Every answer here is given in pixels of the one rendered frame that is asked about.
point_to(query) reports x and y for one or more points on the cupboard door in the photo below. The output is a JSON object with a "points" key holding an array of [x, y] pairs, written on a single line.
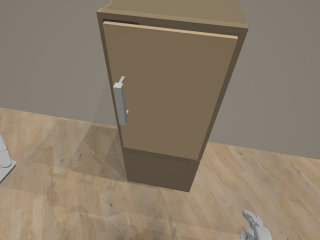
{"points": [[173, 79]]}

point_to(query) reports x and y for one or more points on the handle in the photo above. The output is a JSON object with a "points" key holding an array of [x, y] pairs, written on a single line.
{"points": [[120, 102]]}

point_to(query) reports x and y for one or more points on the robot right hand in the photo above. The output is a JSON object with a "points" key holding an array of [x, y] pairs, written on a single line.
{"points": [[260, 232]]}

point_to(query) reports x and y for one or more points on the robot left hand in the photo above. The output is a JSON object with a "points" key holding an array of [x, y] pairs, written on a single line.
{"points": [[6, 164]]}

